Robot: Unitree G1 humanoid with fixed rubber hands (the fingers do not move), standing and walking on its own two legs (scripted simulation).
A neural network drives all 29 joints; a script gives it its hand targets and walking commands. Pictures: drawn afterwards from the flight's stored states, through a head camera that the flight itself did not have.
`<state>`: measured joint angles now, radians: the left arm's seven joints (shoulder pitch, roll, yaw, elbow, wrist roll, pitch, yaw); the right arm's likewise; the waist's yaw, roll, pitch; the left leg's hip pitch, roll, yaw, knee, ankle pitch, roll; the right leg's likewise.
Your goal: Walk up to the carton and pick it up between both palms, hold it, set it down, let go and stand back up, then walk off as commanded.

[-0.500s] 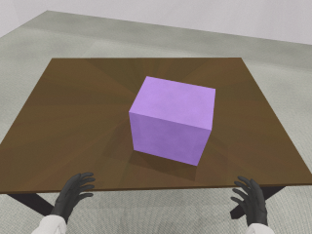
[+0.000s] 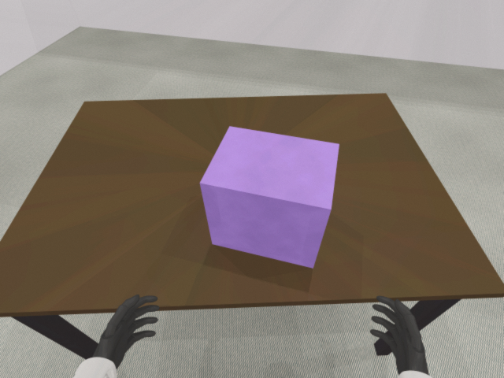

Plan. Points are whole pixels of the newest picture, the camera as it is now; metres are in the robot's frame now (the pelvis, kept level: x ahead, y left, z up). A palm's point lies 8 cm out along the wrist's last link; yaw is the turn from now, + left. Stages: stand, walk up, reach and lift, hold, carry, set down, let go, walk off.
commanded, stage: set down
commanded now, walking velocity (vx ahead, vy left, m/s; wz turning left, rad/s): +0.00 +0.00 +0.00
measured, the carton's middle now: (271, 197) +0.48 -0.01 -0.03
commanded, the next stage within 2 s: let go in 1.42 s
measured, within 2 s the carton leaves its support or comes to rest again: neither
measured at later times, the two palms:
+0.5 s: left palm (132, 349) +0.18 +0.22 -0.06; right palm (418, 367) +0.16 -0.22 -0.06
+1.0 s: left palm (140, 356) +0.18 +0.21 -0.07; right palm (418, 368) +0.16 -0.23 -0.08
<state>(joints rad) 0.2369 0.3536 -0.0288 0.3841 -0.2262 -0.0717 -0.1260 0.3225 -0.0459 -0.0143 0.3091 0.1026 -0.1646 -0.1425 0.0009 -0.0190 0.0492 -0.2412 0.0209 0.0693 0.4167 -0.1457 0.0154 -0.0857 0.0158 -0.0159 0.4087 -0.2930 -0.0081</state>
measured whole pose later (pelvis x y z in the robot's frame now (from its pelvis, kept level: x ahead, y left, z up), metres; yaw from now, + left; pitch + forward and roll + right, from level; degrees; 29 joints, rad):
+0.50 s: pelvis +0.01 -0.01 +0.00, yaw +0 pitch -1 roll +1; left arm 0.22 0.28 -0.02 0.42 -0.12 0.02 -0.06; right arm 0.28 -0.12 -0.01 0.50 0.10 -0.18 -0.05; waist 0.00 -0.03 0.05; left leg -0.23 0.02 0.07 0.39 -0.14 0.00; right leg -0.09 0.02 -0.02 0.41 -0.31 -0.02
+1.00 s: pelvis +0.01 -0.02 +0.00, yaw +0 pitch -1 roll +1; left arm 0.20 0.24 -0.02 0.47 -0.07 0.07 -0.02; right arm 0.23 -0.14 -0.01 0.60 0.06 -0.19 -0.01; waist 0.00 -0.03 0.07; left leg -0.22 0.02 0.07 0.37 -0.14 -0.01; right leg -0.09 0.02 -0.02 0.41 -0.31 -0.03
